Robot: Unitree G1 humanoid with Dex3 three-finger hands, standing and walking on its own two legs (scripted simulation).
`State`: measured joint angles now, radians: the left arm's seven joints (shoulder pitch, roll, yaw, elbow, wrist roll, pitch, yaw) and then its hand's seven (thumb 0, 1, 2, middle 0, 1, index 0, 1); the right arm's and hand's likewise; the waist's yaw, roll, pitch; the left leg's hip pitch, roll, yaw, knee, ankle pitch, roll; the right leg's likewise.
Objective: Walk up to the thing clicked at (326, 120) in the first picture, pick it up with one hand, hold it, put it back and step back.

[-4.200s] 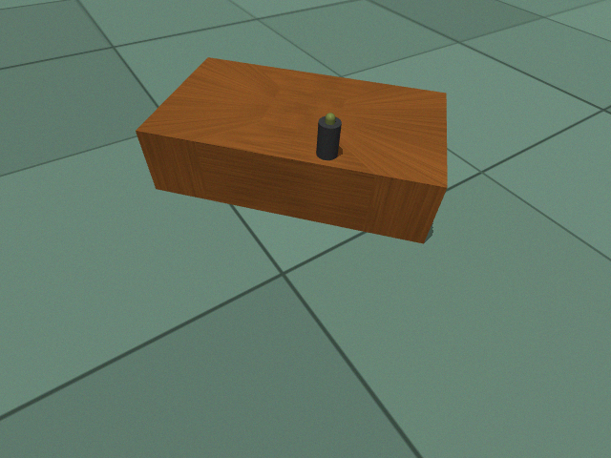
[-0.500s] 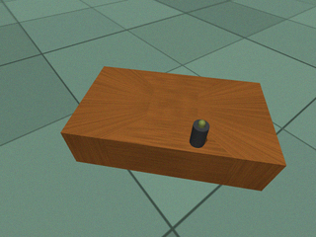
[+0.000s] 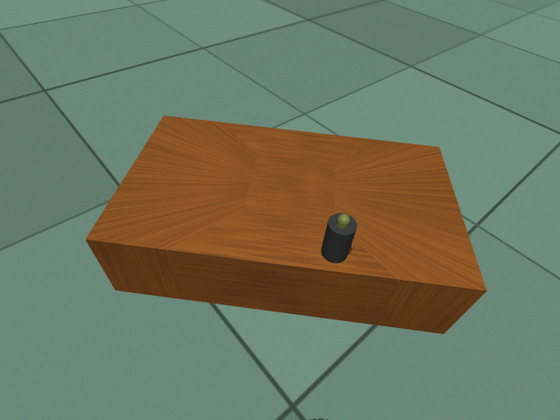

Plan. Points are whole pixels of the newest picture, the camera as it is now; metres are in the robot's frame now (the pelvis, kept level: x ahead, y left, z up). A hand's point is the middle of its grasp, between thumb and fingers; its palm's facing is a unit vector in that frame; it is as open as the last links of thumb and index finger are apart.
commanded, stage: walk up
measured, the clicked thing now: (339, 235) +0.72 -0.23 -0.36
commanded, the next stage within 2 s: stand in 0.34 s
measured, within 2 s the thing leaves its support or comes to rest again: neither
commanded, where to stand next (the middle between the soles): +0.07 -0.02 m, yaw +2 degrees
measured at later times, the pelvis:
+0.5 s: pelvis +0.01 +0.00 +0.00, yaw +0 degrees
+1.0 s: pelvis +0.01 +0.01 +0.00, yaw +0 degrees
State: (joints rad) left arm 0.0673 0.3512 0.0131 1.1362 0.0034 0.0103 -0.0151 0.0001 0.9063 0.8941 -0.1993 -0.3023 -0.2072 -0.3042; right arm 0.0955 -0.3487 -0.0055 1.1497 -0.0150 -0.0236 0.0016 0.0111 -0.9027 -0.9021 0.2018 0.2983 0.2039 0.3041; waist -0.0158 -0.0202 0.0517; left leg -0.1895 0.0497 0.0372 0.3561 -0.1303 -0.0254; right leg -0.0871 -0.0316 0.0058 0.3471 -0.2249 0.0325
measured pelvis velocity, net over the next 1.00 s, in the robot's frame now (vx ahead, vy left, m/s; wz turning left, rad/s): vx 0.01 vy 0.01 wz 0.00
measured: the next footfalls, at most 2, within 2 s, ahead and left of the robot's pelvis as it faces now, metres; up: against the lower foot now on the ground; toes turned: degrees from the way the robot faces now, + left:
none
